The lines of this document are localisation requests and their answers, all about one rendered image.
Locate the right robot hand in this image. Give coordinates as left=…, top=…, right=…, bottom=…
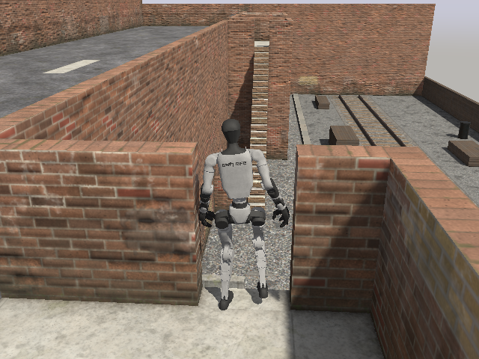
left=272, top=207, right=290, bottom=227

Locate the right robot shin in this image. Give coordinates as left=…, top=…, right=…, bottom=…
left=255, top=236, right=266, bottom=288

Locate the left robot forearm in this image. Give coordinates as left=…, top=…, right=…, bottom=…
left=199, top=184, right=211, bottom=213

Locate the right robot forearm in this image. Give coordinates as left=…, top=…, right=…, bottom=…
left=267, top=178, right=286, bottom=210

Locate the robot left foot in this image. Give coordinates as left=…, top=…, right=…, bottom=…
left=219, top=290, right=234, bottom=310

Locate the robot right upper arm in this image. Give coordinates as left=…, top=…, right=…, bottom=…
left=249, top=149, right=273, bottom=191

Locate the robot left upper arm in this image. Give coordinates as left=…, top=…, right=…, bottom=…
left=202, top=153, right=219, bottom=194

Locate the left robot hand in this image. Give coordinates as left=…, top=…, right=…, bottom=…
left=199, top=210, right=215, bottom=227

